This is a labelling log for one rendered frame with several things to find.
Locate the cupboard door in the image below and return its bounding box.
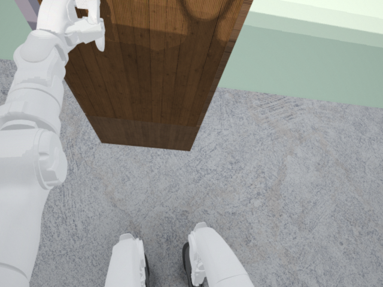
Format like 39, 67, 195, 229
38, 0, 244, 127

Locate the handle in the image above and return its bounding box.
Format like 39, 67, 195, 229
14, 0, 40, 30

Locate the left robot forearm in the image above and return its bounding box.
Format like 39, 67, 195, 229
0, 30, 69, 137

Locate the robot left thigh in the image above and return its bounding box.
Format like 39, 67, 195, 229
105, 238, 145, 287

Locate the robot left upper arm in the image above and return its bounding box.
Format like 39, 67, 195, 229
0, 128, 68, 287

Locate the robot thigh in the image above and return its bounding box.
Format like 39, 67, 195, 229
105, 238, 145, 287
188, 227, 254, 287

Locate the robot right thigh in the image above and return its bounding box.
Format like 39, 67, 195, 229
188, 227, 254, 287

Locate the robot left hand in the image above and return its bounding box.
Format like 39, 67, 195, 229
36, 0, 105, 53

